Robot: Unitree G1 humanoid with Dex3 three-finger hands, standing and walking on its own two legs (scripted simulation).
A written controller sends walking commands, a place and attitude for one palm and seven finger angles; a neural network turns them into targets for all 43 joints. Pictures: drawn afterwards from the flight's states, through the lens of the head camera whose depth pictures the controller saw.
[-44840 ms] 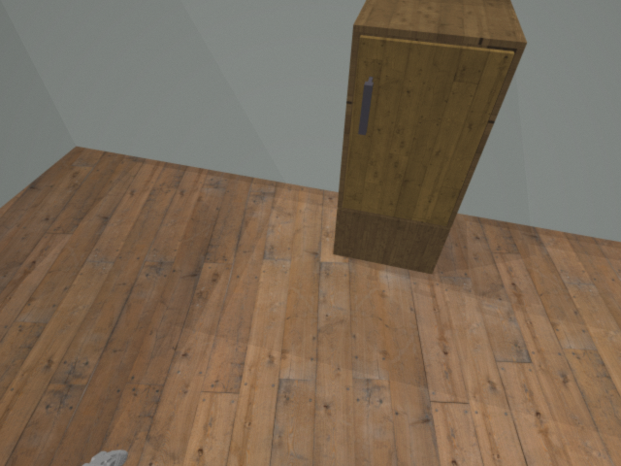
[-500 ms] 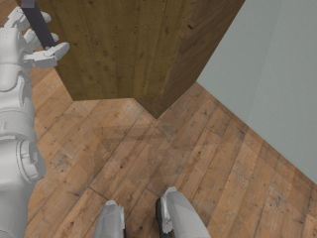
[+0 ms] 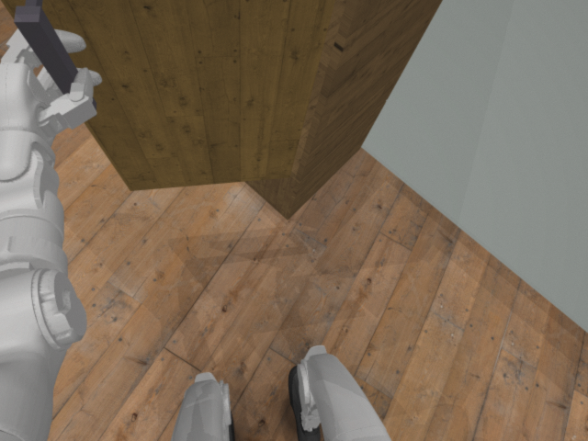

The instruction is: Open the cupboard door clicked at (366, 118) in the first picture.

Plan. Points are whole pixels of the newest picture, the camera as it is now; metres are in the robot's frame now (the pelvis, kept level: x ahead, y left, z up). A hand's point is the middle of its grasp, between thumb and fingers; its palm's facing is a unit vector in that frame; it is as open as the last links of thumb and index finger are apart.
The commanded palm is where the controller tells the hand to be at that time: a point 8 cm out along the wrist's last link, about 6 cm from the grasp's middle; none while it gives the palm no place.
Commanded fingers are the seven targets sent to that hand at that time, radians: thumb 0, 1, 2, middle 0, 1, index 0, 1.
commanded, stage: pull the door open along its arc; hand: left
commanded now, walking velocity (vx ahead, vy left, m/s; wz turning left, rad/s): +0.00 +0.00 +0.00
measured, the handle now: (63, 56) +0.60 +0.22 +0.06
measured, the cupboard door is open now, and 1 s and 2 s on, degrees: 51 95 94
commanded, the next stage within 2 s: open thumb and fingers to let go in 0.88 s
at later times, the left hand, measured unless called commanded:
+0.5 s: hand (141, 204) +0.40 +0.13 +0.05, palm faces +0.23 -0.97 +0.07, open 6.3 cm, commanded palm +0.34 +0.21 +0.05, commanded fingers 0.00 0.90 0.90 -0.40 -1.35 -0.40 -1.35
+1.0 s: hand (220, 252) +0.34 +0.05 +0.06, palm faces +0.43 -0.90 +0.00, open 6.3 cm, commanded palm +0.29 +0.10 +0.05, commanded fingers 0.00 0.76 0.84 -0.39 -1.34 -0.39 -1.34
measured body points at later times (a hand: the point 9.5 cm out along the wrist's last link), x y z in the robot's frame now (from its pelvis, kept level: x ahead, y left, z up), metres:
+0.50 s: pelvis +0.02 +0.00 +0.03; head +0.12 +0.01 +0.47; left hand +0.38 +0.18 +0.05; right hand +0.15 -0.24 -0.08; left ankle -0.02 +0.11 -0.63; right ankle +0.05 -0.12 -0.63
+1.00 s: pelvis +0.02 -0.04 +0.03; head +0.10 -0.05 +0.47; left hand +0.31 +0.10 +0.06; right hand +0.19 -0.26 -0.09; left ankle -0.02 +0.11 -0.63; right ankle +0.05 -0.12 -0.63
